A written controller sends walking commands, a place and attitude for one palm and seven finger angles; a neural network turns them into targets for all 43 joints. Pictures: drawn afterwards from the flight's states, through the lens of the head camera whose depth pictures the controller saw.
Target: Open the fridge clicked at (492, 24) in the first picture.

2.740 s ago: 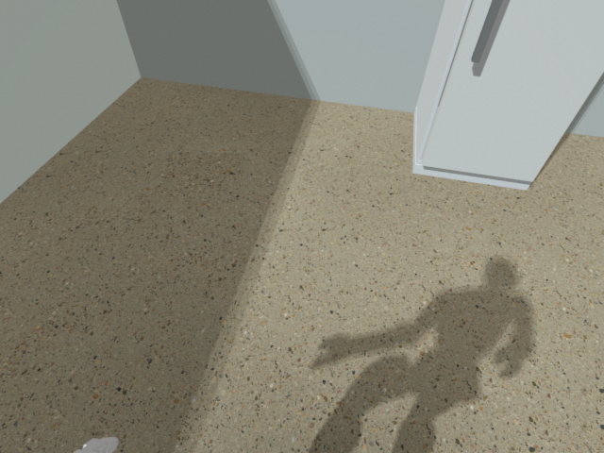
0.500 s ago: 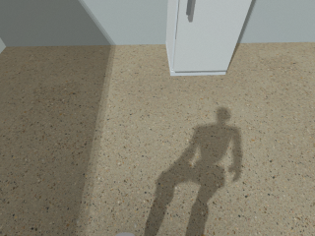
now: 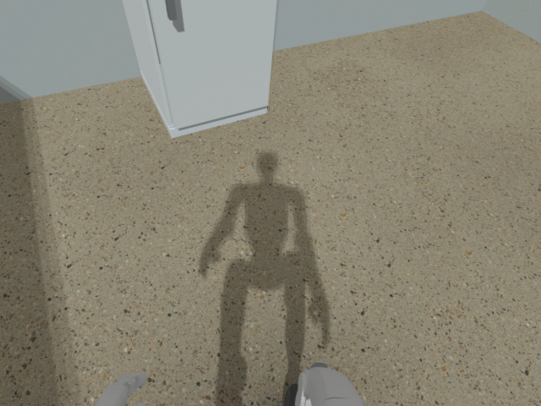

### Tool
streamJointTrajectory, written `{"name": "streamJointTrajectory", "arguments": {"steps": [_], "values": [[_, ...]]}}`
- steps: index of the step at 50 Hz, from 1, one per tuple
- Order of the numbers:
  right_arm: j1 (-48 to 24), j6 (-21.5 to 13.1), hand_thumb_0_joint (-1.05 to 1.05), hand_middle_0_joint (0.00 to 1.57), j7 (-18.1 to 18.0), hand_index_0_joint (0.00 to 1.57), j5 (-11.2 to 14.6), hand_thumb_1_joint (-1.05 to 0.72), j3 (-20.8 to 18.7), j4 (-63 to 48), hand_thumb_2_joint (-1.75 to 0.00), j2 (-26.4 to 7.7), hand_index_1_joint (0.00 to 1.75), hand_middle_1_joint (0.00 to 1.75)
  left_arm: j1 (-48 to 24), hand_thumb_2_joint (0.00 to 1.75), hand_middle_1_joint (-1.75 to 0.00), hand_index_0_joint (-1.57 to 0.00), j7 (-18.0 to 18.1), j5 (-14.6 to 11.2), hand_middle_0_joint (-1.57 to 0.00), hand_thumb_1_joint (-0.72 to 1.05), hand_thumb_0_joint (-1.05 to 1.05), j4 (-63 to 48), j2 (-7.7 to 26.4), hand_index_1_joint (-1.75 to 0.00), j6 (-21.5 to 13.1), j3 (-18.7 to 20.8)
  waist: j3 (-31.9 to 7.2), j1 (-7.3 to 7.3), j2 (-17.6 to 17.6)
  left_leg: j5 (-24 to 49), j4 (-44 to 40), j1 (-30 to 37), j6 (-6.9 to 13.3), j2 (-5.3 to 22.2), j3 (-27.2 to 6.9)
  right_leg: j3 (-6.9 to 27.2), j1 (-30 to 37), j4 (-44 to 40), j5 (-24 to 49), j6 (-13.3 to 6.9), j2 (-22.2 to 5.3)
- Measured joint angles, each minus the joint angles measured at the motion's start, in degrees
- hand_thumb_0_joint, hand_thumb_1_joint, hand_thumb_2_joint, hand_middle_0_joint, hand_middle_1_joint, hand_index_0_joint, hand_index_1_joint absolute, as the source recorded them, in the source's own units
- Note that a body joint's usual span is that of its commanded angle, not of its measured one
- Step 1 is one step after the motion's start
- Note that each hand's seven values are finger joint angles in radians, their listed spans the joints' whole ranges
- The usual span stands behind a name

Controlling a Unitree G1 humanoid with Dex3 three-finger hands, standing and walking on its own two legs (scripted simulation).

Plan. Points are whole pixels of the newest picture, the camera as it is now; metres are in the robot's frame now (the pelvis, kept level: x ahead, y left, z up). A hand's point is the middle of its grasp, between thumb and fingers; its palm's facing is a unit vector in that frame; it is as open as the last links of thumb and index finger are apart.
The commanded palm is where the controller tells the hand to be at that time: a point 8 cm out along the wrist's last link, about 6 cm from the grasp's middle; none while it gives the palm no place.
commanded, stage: walk to a spot facing it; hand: left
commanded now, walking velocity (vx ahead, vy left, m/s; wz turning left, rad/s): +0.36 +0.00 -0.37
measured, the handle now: out of the picture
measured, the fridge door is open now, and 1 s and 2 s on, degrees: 0 0 0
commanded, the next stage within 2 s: turn to face it in 1.64 s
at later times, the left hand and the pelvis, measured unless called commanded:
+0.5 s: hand (161, 332) +0.26 +0.20 -0.17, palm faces -0.07 -0.97 -0.22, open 7.3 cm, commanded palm none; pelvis +0.24 +0.00 +0.00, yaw -9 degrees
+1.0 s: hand (216, 196) +0.58 +0.13 -0.16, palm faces -0.32 -0.92 -0.21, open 7.3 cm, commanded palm none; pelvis +0.45 -0.03 +0.00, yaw -20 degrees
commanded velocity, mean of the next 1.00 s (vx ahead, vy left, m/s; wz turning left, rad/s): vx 0.37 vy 0.00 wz -0.23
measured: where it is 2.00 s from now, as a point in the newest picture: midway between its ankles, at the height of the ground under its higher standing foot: (298, 240)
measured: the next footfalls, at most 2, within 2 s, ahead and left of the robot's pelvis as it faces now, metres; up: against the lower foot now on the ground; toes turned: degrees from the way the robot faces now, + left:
right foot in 0.10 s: +0.18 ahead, -0.08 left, +0.00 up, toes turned -10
left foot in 0.56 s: +0.42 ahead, +0.11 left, +0.00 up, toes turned +0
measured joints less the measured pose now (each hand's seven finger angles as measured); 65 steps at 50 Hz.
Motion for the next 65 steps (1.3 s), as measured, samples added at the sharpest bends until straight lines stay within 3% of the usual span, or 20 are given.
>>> {"name": "streamJointTrajectory", "arguments": {"steps": [3, 5, 8, 10, 14, 18, 23, 27, 28, 30, 32, 34, 40, 45, 52, 54, 56, 58, 60, 65], "values": [[2.40, 0.69, 0.01, 0.20, 0.16, 0.20, 0.14, -0.91, -0.08, 1.93, -0.90, 0.17, 0.30, 0.30, -2.44, 0.90, -0.30, -0.20, 0.08, -0.04, -0.19, 0.91, 0.01, -0.33, -1.27, -0.29, -1.18, -0.88, 1.51, -1.00, 0.46, -3.65, 4.87, 1.12, -1.19, 1.21, 1.90, -2.98, 4.90, -8.63, -2.45, -2.72, 3.01], [4.55, 1.33, 0.01, 0.20, 0.60, 0.20, 0.69, -0.91, -0.12, 3.04, -0.90, 0.65, 0.30, 0.30, -2.61, 0.90, -0.30, -0.20, 0.19, 0.06, -0.19, 0.91, 0.01, -0.68, -1.55, -0.29, -2.79, -1.56, 1.29, -1.16, -0.61, -5.17, 18.70, -2.76, -1.58, 2.55, 1.72, -3.68, 10.75, -14.35, -1.15, -5.54, 3.66], [1.93, 2.80, 0.01, 0.21, 0.89, 0.20, 1.26, -0.91, -0.64, 3.70, -0.90, 0.57, 0.30, 0.30, -1.56, 0.90, -0.30, -0.20, 1.24, -1.07, -0.20, 0.91, 0.00, -0.52, -2.36, -0.29, -4.62, -1.82, 2.28, -0.98, 0.12, -4.02, 50.36, -17.17, -1.43, 3.29, -7.58, -2.98, 12.12, -10.62, -5.18, -7.08, 5.03], [-1.10, 3.13, 0.01, 0.21, 1.08, 0.20, 0.87, -0.91, -1.05, 2.66, -0.90, 0.47, 0.30, 0.30, 0.49, 0.90, -0.30, -0.20, 1.98, -1.41, -0.20, 0.91, 0.00, 0.63, -2.59, -0.29, -4.66, -1.89, 1.88, -1.23, 0.31, 0.31, 57.87, -25.10, -1.37, 3.93, -11.20, -2.15, 15.44, -13.10, -5.89, -6.46, 6.00], [-7.47, 3.09, 0.01, 0.20, 1.36, 0.19, 0.16, -0.91, -1.66, -1.44, -0.90, 0.25, 0.30, 0.30, 4.85, 0.90, -0.30, -0.21, 3.57, -1.38, -0.20, 0.94, -0.02, 3.17, -2.27, -0.30, -5.21, -0.52, -0.73, -1.04, 1.08, 5.47, 52.03, -36.54, -2.19, 6.61, -13.69, 0.18, 20.67, -19.73, -4.85, -5.90, 7.15], [-12.87, 2.89, 0.02, 0.20, 1.53, 0.20, -0.30, -0.94, -2.36, -4.13, -0.90, -0.67, 0.30, 0.30, 8.27, 0.90, -0.30, -0.21, 3.24, -0.98, -0.20, 0.95, -0.02, 5.31, -1.50, -0.29, -5.36, -0.70, -2.88, -0.02, 2.44, 10.91, 40.75, -40.75, -2.90, 7.55, -13.78, 2.10, 24.75, -23.34, -5.65, -5.11, 7.29], [-17.39, 2.42, 0.02, 0.20, 2.97, 0.19, -0.13, -0.95, -2.67, -5.17, -0.90, -2.92, 0.30, 0.30, 12.34, 0.90, -0.30, -0.20, 3.09, -0.78, -0.20, 0.93, -0.01, 6.67, -1.84, -0.29, -5.82, -1.23, -3.74, 2.69, 2.87, 13.26, 27.49, -38.12, -2.43, 5.82, -12.21, 3.81, 29.62, -24.61, -8.96, -3.37, 6.67], [-20.04, 1.69, 0.01, 0.20, 3.34, 0.19, -0.07, -0.94, -2.35, -5.82, -0.90, -3.39, 0.30, 0.30, 15.94, 0.90, -0.30, -0.20, 3.19, -0.82, -0.20, 0.92, 0.00, 7.86, -2.28, -0.29, -5.57, -1.45, -3.55, 4.71, 1.89, 12.45, 17.82, -31.45, -1.17, 2.85, -9.78, 5.21, 32.69, -22.44, -13.65, -1.51, 5.53], [-20.69, 1.07, 0.01, 0.20, 3.19, 0.19, -0.23, -0.93, -2.21, -6.04, -0.90, -3.28, 0.30, 0.30, 16.86, 0.90, -0.30, -0.20, 3.17, -0.99, -0.20, 0.92, 0.00, 8.29, -2.34, -0.29, -5.37, -1.39, -3.30, 4.94, 1.24, 14.15, 15.93, -29.60, 0.32, 2.09, -8.98, 5.92, 32.07, -19.05, -15.57, -1.21, 4.93], [-21.71, -0.10, 0.01, 0.20, 2.89, 0.19, -0.57, -0.93, -1.80, -6.58, -0.90, -2.67, 0.30, 0.30, 17.40, 0.90, -0.30, -0.20, 3.03, -1.28, -0.20, 0.92, 0.00, 9.56, -2.52, -0.29, -4.43, -1.24, -2.27, 5.23, -0.14, 11.97, 18.59, -28.28, 2.17, 1.73, -6.79, 6.68, 26.53, -3.54, -17.25, -1.59, 3.58], [-21.02, -0.59, 0.01, 0.20, 2.50, 0.20, -0.41, -0.92, -1.44, -6.83, -0.90, -1.96, 0.30, 0.30, 17.43, 0.90, -0.30, -0.20, 2.74, -1.11, -0.20, 0.91, 0.00, 10.65, -2.84, -0.29, -3.52, -1.12, -2.17, 4.79, -0.43, 9.30, 18.16, -25.38, 2.50, 1.69, -5.19, 6.31, 20.09, 11.16, -16.23, -1.82, 2.69], [-19.21, -0.80, 0.01, 0.20, 2.05, 0.20, -0.30, -0.92, -1.30, -6.22, -0.90, -1.04, 0.30, 0.30, 16.70, 0.90, -0.30, -0.20, 2.31, -0.74, -0.20, 0.91, 0.01, 10.77, -3.03, -0.29, -2.91, -0.78, -2.39, 4.44, -0.59, 9.09, 15.09, -21.88, 2.01, 1.38, -4.00, 5.27, 14.59, 18.22, -12.64, -1.56, 0.99], [-12.31, -0.61, -0.01, 0.21, 0.74, 0.20, 0.21, -0.96, -2.74, -2.31, -0.90, -1.26, 0.30, 0.30, 13.19, 0.90, -0.30, -0.20, 1.87, -0.11, -0.20, 0.91, 0.01, 7.60, -4.12, -0.29, -1.91, 0.16, -3.62, 4.00, -0.46, 9.14, 6.13, -13.67, 1.97, 0.14, -1.25, 4.56, 3.65, 15.93, -3.64, 0.34, -3.55], [-6.92, -0.07, 0.00, 0.20, 1.04, 0.20, 0.05, -0.95, -2.59, 0.93, -0.90, -1.14, 0.30, 0.30, 9.38, 0.90, -0.30, -0.20, 1.82, 0.03, -0.20, 0.93, 0.01, 6.45, -3.58, -0.29, -1.27, 0.66, -3.17, 2.74, -0.03, 7.48, 2.12, -7.98, 0.55, 0.01, 0.59, 2.67, 2.24, 3.80, 0.18, 1.29, -5.19], [-1.05, 1.10, 0.01, 0.20, 1.48, 0.19, -0.36, -0.92, -2.22, 4.25, -0.90, -0.26, 0.30, 0.30, 4.35, 0.90, -0.30, -0.20, 1.42, -0.11, -0.19, 0.93, 0.01, 5.23, -2.66, -0.29, -2.66, 0.24, -0.93, -0.11, 2.39, -0.60, 7.10, -3.23, -3.62, 3.28, 2.82, -1.46, 9.35, -12.84, -2.33, -1.46, -1.86], [-0.27, 1.93, 0.01, 0.20, 1.95, 0.19, 0.21, -0.92, -1.98, 5.45, -0.90, 0.29, 0.30, 0.30, 3.51, 0.90, -0.30, -0.20, 1.72, -0.04, -0.20, 0.92, 0.01, 4.63, -2.42, -0.29, -4.64, 0.22, -0.62, 0.50, 2.74, -3.88, 21.00, -7.69, -2.86, 5.53, 0.44, -1.98, 10.62, -12.57, -1.50, -3.30, -0.76], [-1.74, 3.02, 0.01, 0.20, 2.25, 0.19, 0.67, -0.92, -1.88, 5.87, -0.90, 0.39, 0.30, 0.30, 3.21, 0.90, -0.30, -0.20, 2.26, -0.67, -0.20, 0.92, 0.01, 4.46, -2.84, -0.29, -5.78, 0.01, -0.12, 0.70, 3.19, -4.02, 40.09, -16.07, -1.32, 4.98, -6.41, -2.43, 11.53, -10.18, -4.21, -3.94, -0.05], [-3.94, 3.36, 0.01, 0.20, 2.28, 0.19, 0.52, -0.92, -2.08, 5.22, -0.90, 0.26, 0.30, 0.30, 3.95, 0.90, -0.30, -0.20, 2.83, -0.93, -0.20, 0.92, 0.00, 4.78, -3.49, -0.29, -5.98, -0.41, -0.55, 0.83, 3.37, -0.06, 50.83, -23.53, -0.52, 4.36, -9.90, -2.78, 14.48, -12.44, -5.15, -3.71, 0.69], [-6.52, 3.29, 0.01, 0.20, 2.21, 0.19, 0.21, -0.92, -2.33, 3.66, -0.90, -0.08, 0.30, 0.30, 5.41, 0.90, -0.30, -0.20, 3.34, -0.84, -0.20, 0.91, 0.00, 5.68, -4.37, -0.29, -6.00, -0.86, -1.59, 0.78, 3.52, 3.33, 52.23, -29.18, -0.45, 4.81, -10.92, -2.92, 17.71, -16.35, -4.54, -3.39, 1.47], [-12.59, 3.26, 0.02, 0.20, 1.93, 0.19, -0.38, -0.94, -3.06, -0.69, -0.90, -1.04, 0.30, 0.30, 9.47, 0.90, -0.30, -0.20, 3.92, -0.69, -0.20, 0.95, 0.00, 8.11, -4.63, -0.29, -6.19, -1.08, -4.10, 0.91, 3.48, 9.08, 41.48, -36.88, -1.61, 6.04, -10.99, -2.99, 24.46, -24.08, -4.06, -3.25, 2.64]]}}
